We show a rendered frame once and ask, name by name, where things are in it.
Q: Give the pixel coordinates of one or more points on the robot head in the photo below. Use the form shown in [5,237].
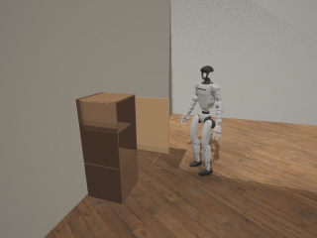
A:
[206,69]

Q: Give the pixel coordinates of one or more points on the robot left upper arm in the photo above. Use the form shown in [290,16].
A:
[216,90]

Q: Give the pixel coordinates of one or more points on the robot right upper arm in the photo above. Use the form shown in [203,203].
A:
[195,97]

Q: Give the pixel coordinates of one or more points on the humanoid robot torso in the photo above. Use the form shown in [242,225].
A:
[206,100]

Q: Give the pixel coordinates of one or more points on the right robot forearm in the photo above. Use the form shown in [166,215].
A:
[191,106]

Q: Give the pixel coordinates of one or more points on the robot left hand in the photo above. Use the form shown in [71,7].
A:
[217,129]

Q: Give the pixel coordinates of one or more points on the robot right hand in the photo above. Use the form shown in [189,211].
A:
[185,117]

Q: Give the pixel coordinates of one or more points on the cupboard door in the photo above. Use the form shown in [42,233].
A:
[152,118]

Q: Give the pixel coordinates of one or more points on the left robot forearm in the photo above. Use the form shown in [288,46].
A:
[219,111]

